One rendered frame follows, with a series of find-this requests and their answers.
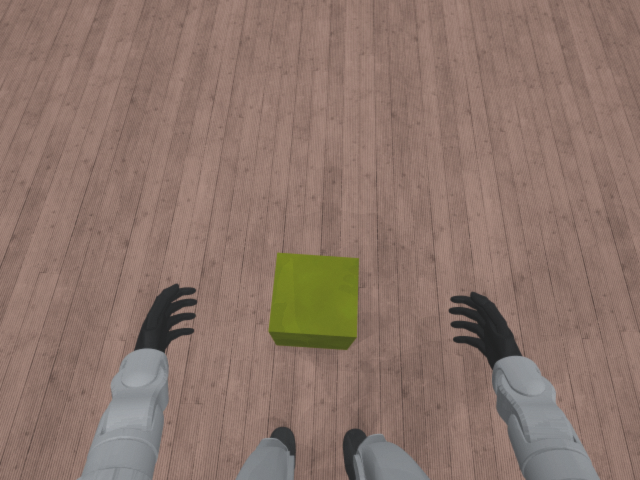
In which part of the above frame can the left robot hand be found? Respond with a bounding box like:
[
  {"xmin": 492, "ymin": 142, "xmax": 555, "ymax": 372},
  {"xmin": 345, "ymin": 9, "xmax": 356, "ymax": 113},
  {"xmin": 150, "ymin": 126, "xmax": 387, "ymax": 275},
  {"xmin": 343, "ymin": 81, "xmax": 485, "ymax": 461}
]
[{"xmin": 134, "ymin": 284, "xmax": 197, "ymax": 353}]

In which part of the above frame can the right robot hand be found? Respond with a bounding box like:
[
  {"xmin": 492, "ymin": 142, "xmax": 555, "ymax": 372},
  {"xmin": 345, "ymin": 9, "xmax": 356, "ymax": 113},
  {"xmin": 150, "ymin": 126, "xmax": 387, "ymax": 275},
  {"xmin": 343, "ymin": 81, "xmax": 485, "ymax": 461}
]
[{"xmin": 449, "ymin": 292, "xmax": 522, "ymax": 370}]

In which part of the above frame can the right robot forearm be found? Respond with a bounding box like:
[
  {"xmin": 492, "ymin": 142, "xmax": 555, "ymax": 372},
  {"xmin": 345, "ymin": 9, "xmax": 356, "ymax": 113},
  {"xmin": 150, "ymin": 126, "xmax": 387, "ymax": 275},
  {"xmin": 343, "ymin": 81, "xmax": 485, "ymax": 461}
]
[{"xmin": 492, "ymin": 356, "xmax": 600, "ymax": 480}]

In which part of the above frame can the left robot forearm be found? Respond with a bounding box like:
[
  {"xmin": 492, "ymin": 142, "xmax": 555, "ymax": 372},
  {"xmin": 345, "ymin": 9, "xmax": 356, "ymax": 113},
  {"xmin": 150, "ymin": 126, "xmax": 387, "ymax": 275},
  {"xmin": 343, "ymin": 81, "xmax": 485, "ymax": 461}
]
[{"xmin": 77, "ymin": 348, "xmax": 169, "ymax": 480}]

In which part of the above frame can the left robot foot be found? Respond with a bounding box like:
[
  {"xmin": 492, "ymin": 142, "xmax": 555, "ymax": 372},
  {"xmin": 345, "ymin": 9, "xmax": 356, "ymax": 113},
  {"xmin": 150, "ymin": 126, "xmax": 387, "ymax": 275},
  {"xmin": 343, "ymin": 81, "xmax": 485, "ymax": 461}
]
[{"xmin": 270, "ymin": 427, "xmax": 296, "ymax": 469}]

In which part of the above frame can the carton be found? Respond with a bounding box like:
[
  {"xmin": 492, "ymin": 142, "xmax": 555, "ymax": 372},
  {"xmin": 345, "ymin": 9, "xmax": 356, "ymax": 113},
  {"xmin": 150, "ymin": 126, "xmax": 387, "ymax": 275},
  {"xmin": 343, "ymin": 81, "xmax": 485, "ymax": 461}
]
[{"xmin": 268, "ymin": 253, "xmax": 359, "ymax": 350}]

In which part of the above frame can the robot foot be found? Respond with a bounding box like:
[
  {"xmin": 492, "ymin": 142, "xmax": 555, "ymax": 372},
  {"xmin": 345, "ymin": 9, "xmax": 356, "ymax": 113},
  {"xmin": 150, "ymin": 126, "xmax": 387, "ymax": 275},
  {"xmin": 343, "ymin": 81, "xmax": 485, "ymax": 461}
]
[
  {"xmin": 343, "ymin": 429, "xmax": 367, "ymax": 480},
  {"xmin": 270, "ymin": 427, "xmax": 296, "ymax": 469}
]

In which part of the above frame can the right robot foot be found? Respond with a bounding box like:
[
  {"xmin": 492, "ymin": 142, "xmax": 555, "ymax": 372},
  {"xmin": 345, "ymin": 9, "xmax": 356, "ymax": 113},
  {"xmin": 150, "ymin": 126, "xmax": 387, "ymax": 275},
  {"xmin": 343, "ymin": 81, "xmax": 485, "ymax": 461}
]
[{"xmin": 343, "ymin": 429, "xmax": 367, "ymax": 480}]

